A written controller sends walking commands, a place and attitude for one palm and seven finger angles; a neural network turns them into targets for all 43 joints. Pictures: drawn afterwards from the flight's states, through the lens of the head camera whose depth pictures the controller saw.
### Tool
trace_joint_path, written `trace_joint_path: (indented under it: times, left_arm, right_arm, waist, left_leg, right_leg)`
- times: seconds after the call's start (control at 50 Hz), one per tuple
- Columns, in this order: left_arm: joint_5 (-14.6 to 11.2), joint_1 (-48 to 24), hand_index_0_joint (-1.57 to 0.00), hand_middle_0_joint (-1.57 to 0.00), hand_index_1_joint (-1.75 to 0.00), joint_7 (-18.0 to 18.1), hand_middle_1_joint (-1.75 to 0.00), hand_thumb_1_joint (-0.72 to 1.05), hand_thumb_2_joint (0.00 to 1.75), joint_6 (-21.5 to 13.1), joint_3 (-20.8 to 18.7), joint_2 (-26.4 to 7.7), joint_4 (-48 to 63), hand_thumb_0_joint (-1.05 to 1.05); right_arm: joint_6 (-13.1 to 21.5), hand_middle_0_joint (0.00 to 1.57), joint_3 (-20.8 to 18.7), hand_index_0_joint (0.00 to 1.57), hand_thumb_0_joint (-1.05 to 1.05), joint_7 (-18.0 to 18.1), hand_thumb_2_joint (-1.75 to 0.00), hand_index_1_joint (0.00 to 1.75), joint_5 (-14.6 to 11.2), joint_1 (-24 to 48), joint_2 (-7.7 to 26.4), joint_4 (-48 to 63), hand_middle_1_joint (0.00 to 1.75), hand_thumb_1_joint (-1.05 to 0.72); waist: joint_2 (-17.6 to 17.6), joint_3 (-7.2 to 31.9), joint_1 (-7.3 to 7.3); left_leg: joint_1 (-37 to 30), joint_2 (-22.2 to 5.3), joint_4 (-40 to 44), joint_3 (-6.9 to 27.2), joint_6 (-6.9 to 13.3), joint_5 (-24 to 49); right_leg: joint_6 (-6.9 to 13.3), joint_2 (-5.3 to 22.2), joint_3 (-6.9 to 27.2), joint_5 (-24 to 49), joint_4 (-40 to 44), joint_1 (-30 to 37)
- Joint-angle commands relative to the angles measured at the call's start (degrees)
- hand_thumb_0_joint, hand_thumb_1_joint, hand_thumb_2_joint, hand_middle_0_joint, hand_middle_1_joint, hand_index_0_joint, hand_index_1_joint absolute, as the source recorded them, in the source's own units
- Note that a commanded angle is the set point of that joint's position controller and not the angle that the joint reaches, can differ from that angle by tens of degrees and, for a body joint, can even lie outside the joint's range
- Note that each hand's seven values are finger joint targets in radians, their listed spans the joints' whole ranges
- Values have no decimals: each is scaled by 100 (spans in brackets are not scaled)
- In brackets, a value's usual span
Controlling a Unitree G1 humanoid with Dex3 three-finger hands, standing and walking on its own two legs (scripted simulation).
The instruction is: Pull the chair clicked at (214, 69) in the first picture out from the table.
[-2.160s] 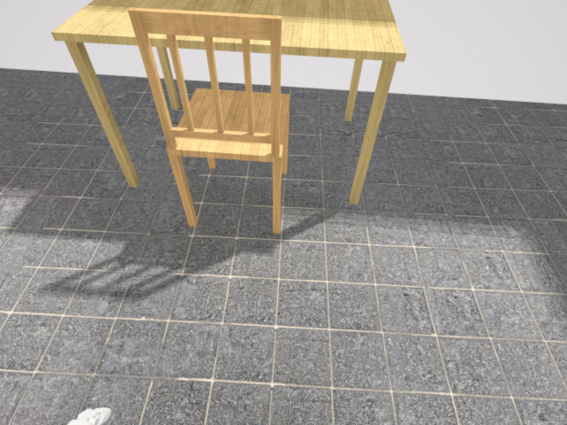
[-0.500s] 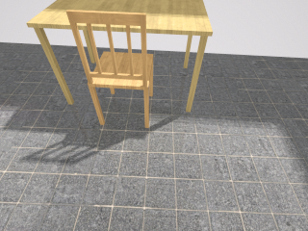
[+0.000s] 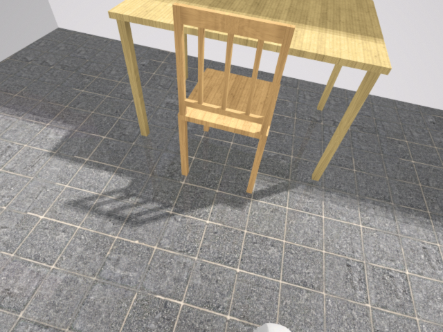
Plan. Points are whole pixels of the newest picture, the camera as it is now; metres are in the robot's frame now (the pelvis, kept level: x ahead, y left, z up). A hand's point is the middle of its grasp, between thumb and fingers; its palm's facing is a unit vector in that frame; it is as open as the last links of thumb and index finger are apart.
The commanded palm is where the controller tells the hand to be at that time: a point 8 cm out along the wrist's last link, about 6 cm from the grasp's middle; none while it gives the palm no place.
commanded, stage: walk to a spot facing it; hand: left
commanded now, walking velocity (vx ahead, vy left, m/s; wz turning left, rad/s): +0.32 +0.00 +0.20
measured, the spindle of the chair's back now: (226, 75) +0.99 +0.01 -0.08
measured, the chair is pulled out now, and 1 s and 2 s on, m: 0.00 0.00 0.00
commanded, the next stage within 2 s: turn to face it in 0.14 s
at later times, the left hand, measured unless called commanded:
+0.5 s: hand (160, 277) +0.26 +0.14 -0.18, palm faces +0.09 -0.97 -0.21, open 7.3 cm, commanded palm none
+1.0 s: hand (143, 260) +0.30 +0.19 -0.17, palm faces -0.09 -0.97 -0.21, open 7.4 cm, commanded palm none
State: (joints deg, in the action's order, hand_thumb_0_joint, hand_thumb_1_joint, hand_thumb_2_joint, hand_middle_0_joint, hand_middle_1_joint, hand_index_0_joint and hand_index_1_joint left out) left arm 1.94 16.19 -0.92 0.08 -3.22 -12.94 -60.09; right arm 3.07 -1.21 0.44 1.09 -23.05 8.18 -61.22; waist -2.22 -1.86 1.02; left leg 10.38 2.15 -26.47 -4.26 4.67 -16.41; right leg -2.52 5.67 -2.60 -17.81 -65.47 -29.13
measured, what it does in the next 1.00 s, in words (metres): walks ahead: right foot, then left foot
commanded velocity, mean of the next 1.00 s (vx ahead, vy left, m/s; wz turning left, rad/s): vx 0.07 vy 0.00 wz -0.24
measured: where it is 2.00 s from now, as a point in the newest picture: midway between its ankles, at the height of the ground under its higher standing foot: (222, 277)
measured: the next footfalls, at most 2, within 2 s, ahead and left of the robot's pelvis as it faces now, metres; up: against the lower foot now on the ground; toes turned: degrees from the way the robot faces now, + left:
right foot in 0.36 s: +0.31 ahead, -0.12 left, +0.00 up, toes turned -1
left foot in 0.72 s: +0.31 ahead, +0.10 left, +0.00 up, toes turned +0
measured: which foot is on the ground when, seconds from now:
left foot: down 0.00-0.34, up 0.36-0.70, down 0.72-1.00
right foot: up 0.00-0.34, down 0.36-0.74, up 0.76-1.00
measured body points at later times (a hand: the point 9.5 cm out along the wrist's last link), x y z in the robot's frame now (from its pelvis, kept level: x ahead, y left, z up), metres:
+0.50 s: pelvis +0.19 -0.04 -0.01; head +0.22 -0.04 +0.44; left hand +0.26 +0.19 -0.16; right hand +0.19 -0.27 -0.17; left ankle +0.11 +0.07 -0.67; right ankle +0.27 -0.12 -0.74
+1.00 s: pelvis +0.24 +0.00 +0.00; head +0.26 +0.01 +0.45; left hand +0.31 +0.24 -0.16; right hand +0.27 -0.24 -0.14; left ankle +0.27 +0.10 -0.74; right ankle +0.20 -0.13 -0.70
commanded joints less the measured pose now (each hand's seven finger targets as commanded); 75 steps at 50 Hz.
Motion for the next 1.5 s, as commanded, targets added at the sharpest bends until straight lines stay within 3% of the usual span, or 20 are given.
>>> trace_joint_path:
  times: [0.0, 0.2, 0.28, 0.3, 0.34, 0.36, 0.46, 0.66, 0.72, 0.74, 0.8, 0.94, 1.04, 1.08, 1.1, 1.22, 1.38, 1.44, 1.46, 1.48]
  left_arm:
    - [-23, -281, -20, -20, -30, 13, -30, 90, 90, -150, -31, -208, 514, 0]
    - [-98, -1523, -20, -20, -30, 34, -30, 90, 90, -229, 7, 1, 856, 0]
    - [-75, -134, -20, -20, -30, 98, -30, 90, 90, -308, -37, -121, 442, 0]
    - [-54, 609, -20, -20, -30, 128, -30, 90, 90, -369, -111, -338, 225, 0]
    - [-91, 1483, -20, -20, -30, 224, -30, 90, 90, -429, -250, -1134, -10, 0]
    - [-148, 1061, -20, -20, -30, 237, -30, 90, 90, -396, -227, -976, 97, 0]
    - [-79, -276, -20, -20, -30, 295, -30, 90, 90, -270, -73, -309, 453, 0]
    - [-94, -174, -20, -20, -30, 177, -30, 90, 90, 16, -259, -662, 577, 0]
    - [-159, -23, -20, -20, -30, 118, -30, 90, 90, 74, -164, -143, 721, 0]
    - [-105, -42, -20, -20, -30, 135, -30, 90, 90, 115, -189, -254, 719, 0]
    - [-61, 201, -20, -20, -30, 72, -30, 90, 90, 173, -241, -236, 524, 0]
    - [-100, -222, -20, -20, -30, 94, -30, 90, 90, 193, -112, -48, 619, 0]
    - [-55, 182, -20, -20, -30, 35, -30, 90, 90, 23, -68, -27, 411, 0]
    - [-10, 738, -20, -20, -30, 122, -30, 90, 90, -115, -181, -780, 175, 0]
    - [-77, 1097, -20, -20, -30, 144, -30, 90, 90, -106, -207, -1044, 132, 0]
    - [-63, 455, -20, -20, -30, 187, -30, 90, 90, -335, -66, -424, 159, 0]
    - [-31, 666, -20, -20, -30, 191, -30, 90, 90, -375, -115, -539, -151, 0]
    - [-66, 570, -20, -20, -30, 177, -30, 90, 90, -317, -134, -445, -197, 0]
    - [-88, 641, -20, -20, -30, 155, -30, 90, 90, -297, -97, -237, -196, 0]
    - [-155, 845, -20, -20, -30, 115, -30, 90, 90, -273, -60, 103, -72, 0]
  right_arm:
    - [222, 20, -216, 20, 0, 95, -90, 30, -77, -482, 882, 33, 30, -90]
    - [147, 20, -207, 20, 0, 175, -90, 30, 0, -916, 692, -289, 30, -90]
    - [98, 20, -238, 20, 0, 237, -90, 30, -25, -626, 858, -303, 30, -90]
    - [102, 20, -243, 20, 0, 221, -90, 30, -63, -573, 852, -265, 30, -90]
    - [125, 20, -207, 20, 0, 205, -90, 30, -159, -963, 482, -95, 30, -90]
    - [84, 20, -187, 20, 0, 221, -90, 30, -134, -613, 417, -71, 30, -90]
    - [-254, 20, -120, 20, 0, 134, -90, 30, 4, -96, 202, 50, 30, -90]
    - [-239, 20, -149, 20, 0, 150, -90, 30, -61, 621, 511, 497, 30, -90]
    - [-176, 20, -277, 20, 0, 195, -90, 30, -6, 508, 1261, 598, 30, -90]
    - [-214, 20, -293, 20, 0, 186, -90, 30, 20, 751, 1313, 668, 30, -90]
    - [-204, 20, -206, 20, 0, 230, -90, 30, 34, 1377, 1033, 853, 30, -90]
    - [-212, 20, -263, 20, 0, 213, -90, 30, 47, 762, 1040, 530, 30, -90]
    - [-230, 20, -311, 20, 0, 118, -90, 30, 43, 675, 1132, 363, 30, -90]
    - [-187, 20, -175, 20, 0, 25, -90, 30, -51, 858, 541, 536, 30, -90]
    - [-204, 20, -170, 20, 0, -20, -90, 30, 17, 1443, 685, 793, 30, -90]
    - [-189, 20, -248, 20, 0, -138, -90, 30, 40, 963, 561, 366, 30, -90]
    - [-82, 20, -229, 20, 0, -195, -90, 30, -14, 1161, 426, 515, 30, -90]
    - [-1, 20, -247, 20, 0, -117, -90, 30, 18, 320, 521, 247, 30, -90]
    - [48, 20, -302, 20, 0, -51, -90, 30, 58, -381, 818, 21, 30, -90]
    - [81, 20, -423, 20, 0, 23, -90, 30, 135, -983, 1417, -85, 30, -90]
  waist:
    - [597, -161, 0]
    - [927, -668, 319]
    - [692, -67, -315]
    - [488, 313, -626]
    - [-819, 1240, -540]
    - [-611, 1173, -532]
    - [-247, 259, 125]
    - [-521, 341, 24]
    - [1496, 89, 53]
    - [1997, -110, 31]
    - [874, -147, -276]
    - [1124, 209, 38]
    - [957, 307, -165]
    - [-1053, 164, -428]
    - [-976, -156, -748]
    - [-485, -514, -146]
    - [-532, -597, -173]
    - [-161, -395, 210]
    - [538, -17, 445]
    - [2001, 440, 504]
  left_leg:
    - [-768, -1447, 1540, 1532, 650, 1665]
    - [-1101, -1398, 1127, 1190, 489, 3503]
    - [-1031, -1298, -375, 828, 172, 4860]
    - [-435, -1123, -1346, 688, -15, 4359]
    - [1453, 121, -4732, 246, -410, -1795]
    - [1407, -269, -4867, 711, -390, -1730]
    - [946, -778, -3445, 315, -624, -934]
    - [17, -419, -588, 62, -685, 21]
    - [-543, -2139, 1072, 1902, -5, 260]
    - [-48, -2623, 1511, 2227, 362, 194]
    - [283, -2125, 1254, 1184, 445, 1076]
    - [-537, -2007, 767, 508, 460, 2960]
    - [134, -1801, 372, 407, 106, 385]
    - [2181, -806, -1488, -620, -542, -1391]
    - [2688, -691, -2345, -253, -571, -1924]
    - [2437, -892, -2989, 25, -597, -247]
    - [1691, -755, -1418, -123, -468, -57]
    - [30, -459, -485, -340, -392, 414]
    - [-878, -713, -49, 124, -262, 230]
    - [-1597, -2159, 733, 2089, 252, -35]
  right_leg:
    - [-119, 173, 52, 544, 219, -1056]
    - [92, -87, -272, 751, 2451, -565]
    - [410, -546, -486, 1102, 3367, 1394]
    - [535, -386, -258, 1779, 3578, 2576]
    - [1955, 2163, 2930, 5577, 4036, 3958]
    - [2101, 1997, 2882, 4859, 4282, 3334]
    - [1460, 911, 1164, 3169, 4838, 863]
    - [1068, 339, 1712, 978, 4686, 863]
    - [368, -747, 656, -511, 3023, -137]
    - [224, -757, 231, -1278, 1910, -116]
    - [156, -449, 364, -795, 563, 41]
    - [65, -353, -28, -886, 1952, 561]
    - [267, -551, -336, -2, 3967, 1997]
    - [946, 1068, 1913, -398, 5219, 3415]
    - [1473, 1701, 2633, -682, 5583, 3023]
    - [1304, 943, 1147, 640, 5513, 2322]
    - [1212, 956, 823, 913, 5326, 2192]
    - [946, 576, 441, 863, 4339, 1506]
    - [797, 184, 187, 1000, 3069, 1161]
    - [494, -562, -468, -654, 1288, 201]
